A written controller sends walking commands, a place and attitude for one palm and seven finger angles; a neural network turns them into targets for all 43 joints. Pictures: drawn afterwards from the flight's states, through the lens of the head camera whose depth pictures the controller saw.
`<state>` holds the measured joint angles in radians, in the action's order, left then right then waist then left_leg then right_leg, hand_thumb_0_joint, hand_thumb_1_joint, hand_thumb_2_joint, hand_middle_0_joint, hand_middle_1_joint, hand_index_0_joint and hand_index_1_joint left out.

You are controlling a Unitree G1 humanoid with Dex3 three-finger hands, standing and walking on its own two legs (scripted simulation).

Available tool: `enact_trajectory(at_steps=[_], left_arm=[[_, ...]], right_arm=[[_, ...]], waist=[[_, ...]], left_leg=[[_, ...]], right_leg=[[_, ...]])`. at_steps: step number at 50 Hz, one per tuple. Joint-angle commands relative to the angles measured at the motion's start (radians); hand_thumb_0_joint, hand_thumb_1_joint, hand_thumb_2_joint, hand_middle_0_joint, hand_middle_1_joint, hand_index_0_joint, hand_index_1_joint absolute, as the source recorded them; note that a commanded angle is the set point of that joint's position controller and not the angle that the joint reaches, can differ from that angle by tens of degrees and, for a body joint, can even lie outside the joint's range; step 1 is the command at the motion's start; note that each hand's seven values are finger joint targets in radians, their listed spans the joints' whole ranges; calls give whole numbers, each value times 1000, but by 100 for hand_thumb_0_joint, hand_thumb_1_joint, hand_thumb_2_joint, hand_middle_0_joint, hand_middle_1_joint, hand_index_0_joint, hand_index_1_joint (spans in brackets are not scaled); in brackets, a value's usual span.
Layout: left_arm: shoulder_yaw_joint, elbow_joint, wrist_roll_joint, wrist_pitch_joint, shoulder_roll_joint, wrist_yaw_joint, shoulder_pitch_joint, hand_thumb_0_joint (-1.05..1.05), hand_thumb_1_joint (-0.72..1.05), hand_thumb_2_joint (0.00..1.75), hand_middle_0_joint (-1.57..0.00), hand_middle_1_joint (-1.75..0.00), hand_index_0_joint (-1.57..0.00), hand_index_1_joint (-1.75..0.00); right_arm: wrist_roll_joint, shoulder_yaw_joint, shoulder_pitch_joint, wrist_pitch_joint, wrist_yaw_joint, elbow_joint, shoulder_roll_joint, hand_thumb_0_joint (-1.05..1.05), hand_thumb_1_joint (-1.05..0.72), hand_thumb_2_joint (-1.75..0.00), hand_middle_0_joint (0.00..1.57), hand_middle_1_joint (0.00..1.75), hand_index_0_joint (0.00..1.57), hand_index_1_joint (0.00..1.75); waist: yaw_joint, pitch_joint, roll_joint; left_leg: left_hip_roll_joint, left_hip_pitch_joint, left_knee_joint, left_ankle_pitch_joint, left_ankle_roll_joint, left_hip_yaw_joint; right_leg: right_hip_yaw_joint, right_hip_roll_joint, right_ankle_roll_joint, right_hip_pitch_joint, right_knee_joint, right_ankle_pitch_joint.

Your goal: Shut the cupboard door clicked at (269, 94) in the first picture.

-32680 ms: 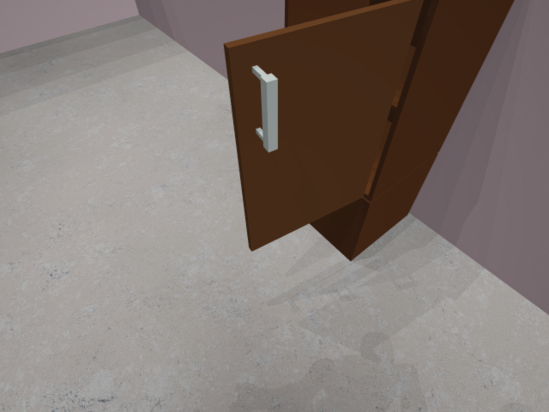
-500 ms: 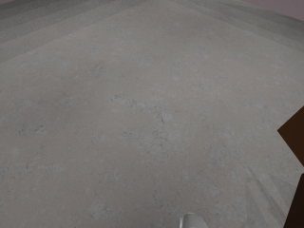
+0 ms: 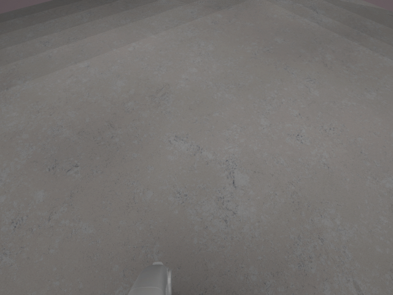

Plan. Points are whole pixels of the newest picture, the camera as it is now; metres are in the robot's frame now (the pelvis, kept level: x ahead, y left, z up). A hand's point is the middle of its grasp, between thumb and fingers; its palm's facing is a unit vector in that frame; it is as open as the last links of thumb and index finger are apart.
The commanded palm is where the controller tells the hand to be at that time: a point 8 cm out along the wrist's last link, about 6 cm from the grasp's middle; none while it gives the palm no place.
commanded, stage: walk to a spot facing it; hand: left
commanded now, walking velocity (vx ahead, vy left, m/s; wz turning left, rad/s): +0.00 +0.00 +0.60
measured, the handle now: out of the picture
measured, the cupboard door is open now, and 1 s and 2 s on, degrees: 53 53 53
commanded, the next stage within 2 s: turn to face it in 0.02 s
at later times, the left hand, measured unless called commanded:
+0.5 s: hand (92, 293) +0.15 +0.25 -0.18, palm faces +0.05 -0.98 -0.18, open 7.4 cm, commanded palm none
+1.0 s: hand (114, 235) +0.28 +0.23 -0.18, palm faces -0.27 -0.94 -0.21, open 7.4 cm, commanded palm none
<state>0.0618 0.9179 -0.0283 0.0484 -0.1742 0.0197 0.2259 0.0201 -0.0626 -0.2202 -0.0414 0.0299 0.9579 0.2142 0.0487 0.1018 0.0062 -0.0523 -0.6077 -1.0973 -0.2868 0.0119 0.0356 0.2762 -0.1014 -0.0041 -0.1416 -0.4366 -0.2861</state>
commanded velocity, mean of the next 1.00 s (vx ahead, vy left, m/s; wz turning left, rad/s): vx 0.00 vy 0.00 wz -0.49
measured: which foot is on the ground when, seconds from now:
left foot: up 0.00-0.14, down 0.16-0.70, up 0.72-1.00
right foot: down 0.00-0.16, up 0.18-0.66, down 0.68-1.00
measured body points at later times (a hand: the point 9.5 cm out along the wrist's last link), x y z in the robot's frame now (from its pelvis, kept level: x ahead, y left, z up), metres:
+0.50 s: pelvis +0.11 +0.06 +0.00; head +0.14 +0.07 +0.45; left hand +0.14 +0.30 -0.16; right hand +0.23 -0.16 -0.14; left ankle +0.13 +0.11 -0.74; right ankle +0.10 -0.10 -0.69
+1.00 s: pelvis +0.15 +0.06 -0.01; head +0.19 +0.06 +0.44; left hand +0.29 +0.27 -0.16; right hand +0.13 -0.22 -0.14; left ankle +0.20 +0.18 -0.73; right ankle +0.11 -0.07 -0.74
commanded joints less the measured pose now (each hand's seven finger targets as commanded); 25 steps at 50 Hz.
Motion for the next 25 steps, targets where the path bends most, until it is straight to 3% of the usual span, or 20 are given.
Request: enact_trajectory(at_steps=[1, 3, 4, 5, 6, 7, 8, 9, 10, 11, 12, 13, 15, 17, 21, 25], left_arm=[[27, -43, 1, 4, -159, 8, 40, 0, 90, 90, -20, -30, -20, -30], [36, -50, 1, -4, -192, 8, 45, 0, 90, 90, -20, -30, -20, -30], [42, -55, 1, -7, -212, 8, 41, 0, 90, 90, -20, -30, -20, -30], [47, -62, 3, -10, -229, 7, 39, 0, 90, 90, -20, -30, -20, -30], [46, -61, 4, -14, -228, 7, 38, 0, 90, 90, -20, -30, -20, -30], [36, -66, 14, -20, -194, 7, 72, 0, 90, 90, -20, -30, -20, -30], [9, -87, 30, -30, -113, 3, 119, 0, 90, 90, -20, -30, -20, -30], [0, -89, 23, -46, -135, 17, 91, 0, 90, 90, -20, -30, -20, -30], [1, -91, 20, -50, -124, 21, 85, 0, 90, 90, -20, -30, -20, -30], [-2, -60, 16, -53, -99, 23, 91, 0, 90, 90, -20, -30, -20, -30], [-3, -22, 11, -61, -117, 19, 85, 0, 90, 90, -20, -30, -20, -30], [-5, -3, 10, -69, -113, 14, 78, 0, 90, 90, -20, -30, -20, -30], [-8, 23, 10, -80, -98, 4, 96, 0, 90, 90, -20, -30, -20, -30], [-3, 28, 11, -93, -95, -3, 89, 0, 90, 90, -20, -30, -20, -30], [9, 1, 3, -104, -90, -17, 58, 0, 90, 90, -20, -30, -20, -30], [18, -28, 2, -103, -78, -25, 17, 0, 90, 90, -20, -30, -20, -30]], right_arm=[[0, 6, 37, 14, 13, -89, 7, 0, -90, -90, 20, 30, 20, 30], [0, 8, 74, 22, 14, -113, 30, 0, -90, -90, 20, 30, 20, 30], [0, 4, 65, 26, 13, -117, 44, 0, -90, -90, 20, 30, 20, 30], [2, -2, 34, 29, 12, -117, 64, 0, -90, -90, 20, 30, 20, 30], [7, -9, -45, 33, 10, -100, 98, 0, -90, -90, 20, 30, 20, 30], [17, -22, -142, 44, 1, -79, 166, 0, -90, -90, 20, 30, 20, 30], [17, -41, -200, 54, -17, -75, 272, 0, -90, -90, 20, 30, 20, 30], [-1, -32, -196, 43, -36, -69, 280, 0, -90, -90, 20, 30, 20, 30], [1, -22, -130, 43, -44, -95, 247, 0, -90, -90, 20, 30, 20, 30], [6, -10, -43, 54, -56, -117, 209, 0, -90, -90, 20, 30, 20, 30], [6, 4, -4, 59, -62, -114, 169, 0, -90, -90, 20, 30, 20, 30], [5, 17, 16, 62, -67, -108, 132, 0, -90, -90, 20, 30, 20, 30], [4, 24, 35, 64, -72, -96, 123, 0, -90, -90, 20, 30, 20, 30], [4, 20, 35, 55, -73, -85, 132, 0, -90, -90, 20, 30, 20, 30], [5, 3, 43, 34, -68, -77, 147, 0, -90, -90, 20, 30, 20, 30], [8, -11, 20, 27, -65, -64, 144, 0, -90, -90, 20, 30, 20, 30]], waist=[[-25, -58, -172], [-38, -61, -167], [-31, -77, -165], [-14, -102, -144], [27, -147, -95], [59, -248, 89], [56, -337, 367], [62, -417, 253], [21, -317, 116], [-18, -297, 181], [-18, -256, 177], [-29, -206, 176], [-47, -175, 95], [-47, -164, 55], [-40, -109, 75], [-25, -99, 101]], left_leg=[[-14, 32, 206, 19, 1, 49], [4, 66, 310, -4, -14, 72], [17, 110, 347, -9, -24, 78], [41, 181, 397, 13, -33, 90], [51, 335, 501, 99, -40, 70], [-43, 557, 585, 418, -88, -67], [-346, 732, 631, 933, -239, -453], [-379, 723, 643, 935, -285, -421], [-365, 607, 678, 752, -266, -341], [-321, 563, 704, 646, -223, -320], [-287, 517, 744, 508, -178, -271], [-256, 477, 770, 470, -155, -215], [-244, 456, 780, 496, -156, -134], [-269, 446, 786, 470, -178, -104], [-284, 428, 805, 289, -179, -49], [-303, 462, 786, 273, -177, -17]], right_leg=[[-28, -241, 71, 72, 86, 632], [-30, -268, 74, 110, 27, 674], [-32, -284, 75, 118, -22, 717], [-18, -284, 65, 113, -92, 735], [-4, -263, 40, 59, -235, 658], [11, -172, -8, -88, -454, 371], [-55, 11, -69, -355, -727, -416], [-238, 19, -34, -321, -806, -439], [-258, -3, -22, -310, -794, -373], [-276, -3, -30, -338, -783, -316], [-305, -7, -36, -323, -754, -247], [-327, -14, -35, -299, -695, -193], [-315, 3, -38, -266, -618, -151], [-292, 16, -38, -243, -555, -163], [-243, 36, -40, -259, -470, -148], [-217, 49, -37, -273, -406, -137]])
